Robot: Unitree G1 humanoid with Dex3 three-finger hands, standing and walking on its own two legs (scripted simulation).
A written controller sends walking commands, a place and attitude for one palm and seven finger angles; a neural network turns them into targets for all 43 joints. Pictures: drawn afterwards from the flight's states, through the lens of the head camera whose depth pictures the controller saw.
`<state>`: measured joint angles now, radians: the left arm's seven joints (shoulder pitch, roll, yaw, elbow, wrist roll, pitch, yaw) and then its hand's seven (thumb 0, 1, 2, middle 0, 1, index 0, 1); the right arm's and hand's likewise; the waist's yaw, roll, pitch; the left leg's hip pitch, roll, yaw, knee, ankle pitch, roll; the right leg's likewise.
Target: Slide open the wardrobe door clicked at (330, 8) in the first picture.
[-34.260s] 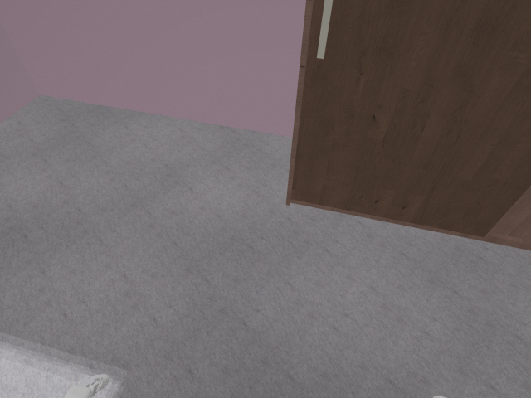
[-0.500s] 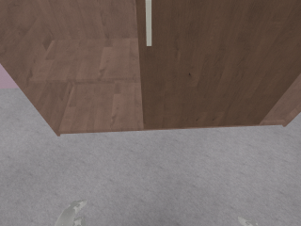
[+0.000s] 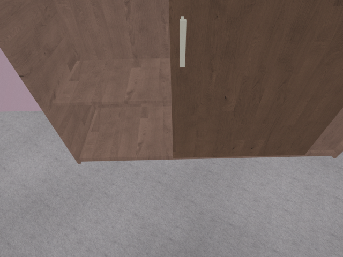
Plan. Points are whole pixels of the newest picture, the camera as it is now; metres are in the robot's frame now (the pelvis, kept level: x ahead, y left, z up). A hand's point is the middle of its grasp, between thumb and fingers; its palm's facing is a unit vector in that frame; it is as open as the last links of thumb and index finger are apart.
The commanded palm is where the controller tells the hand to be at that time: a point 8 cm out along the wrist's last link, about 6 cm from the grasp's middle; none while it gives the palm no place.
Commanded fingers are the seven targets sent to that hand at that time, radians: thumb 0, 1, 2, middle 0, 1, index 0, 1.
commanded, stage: let the arm hang, fingers relaxed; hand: left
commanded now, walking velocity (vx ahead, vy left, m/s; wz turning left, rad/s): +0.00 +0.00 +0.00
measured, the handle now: (182, 42) +0.83 +0.02 +0.10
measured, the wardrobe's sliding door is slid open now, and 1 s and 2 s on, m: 0.66 0.66 0.66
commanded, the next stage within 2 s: look to check the result in 0.34 s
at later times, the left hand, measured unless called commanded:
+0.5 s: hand out of the picture +0.08 +0.23 -0.16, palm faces -0.05 -0.96 -0.28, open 7.4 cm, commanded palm none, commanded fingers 0.00 0.90 0.90 -0.20 -0.30 -0.20 -0.30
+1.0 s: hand out of the picture +0.10 +0.24 -0.15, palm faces -0.03 -0.94 -0.33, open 7.4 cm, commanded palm none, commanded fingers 0.00 0.90 0.90 -0.20 -0.30 -0.20 -0.30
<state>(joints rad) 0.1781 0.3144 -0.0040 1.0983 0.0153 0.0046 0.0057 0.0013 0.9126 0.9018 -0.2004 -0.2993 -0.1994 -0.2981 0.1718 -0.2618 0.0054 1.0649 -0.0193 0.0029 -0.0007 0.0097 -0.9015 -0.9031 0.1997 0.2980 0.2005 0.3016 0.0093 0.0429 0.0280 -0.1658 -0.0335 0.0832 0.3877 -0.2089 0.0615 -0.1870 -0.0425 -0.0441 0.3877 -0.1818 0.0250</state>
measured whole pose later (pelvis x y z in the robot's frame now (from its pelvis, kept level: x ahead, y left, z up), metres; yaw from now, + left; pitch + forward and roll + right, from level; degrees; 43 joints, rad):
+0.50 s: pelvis +0.01 +0.00 +0.00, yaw +0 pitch -1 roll +0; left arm 0.11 0.30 -0.01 1.12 0.02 0.00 0.00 0.00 0.91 0.90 -0.20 -0.30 -0.20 -0.30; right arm 0.14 -0.31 0.00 1.12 -0.01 -0.01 -0.01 0.01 -0.90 -0.90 0.20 0.30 0.20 0.30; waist -0.01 -0.01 0.05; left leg -0.12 -0.04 0.08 0.32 -0.19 0.06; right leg -0.15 -0.05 -0.04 0.33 -0.17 0.03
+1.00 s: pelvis +0.02 -0.01 +0.01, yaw +1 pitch -1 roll +0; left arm 0.09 0.34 -0.01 1.13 0.01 -0.01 0.00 0.00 0.91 0.90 -0.20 -0.30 -0.20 -0.30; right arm 0.08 -0.33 0.00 1.12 -0.01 -0.01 0.00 0.01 -0.90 -0.90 0.20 0.30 0.20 0.30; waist 0.00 0.00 0.04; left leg -0.09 -0.04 0.07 0.28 -0.18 0.05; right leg -0.11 -0.04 -0.06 0.30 -0.17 0.02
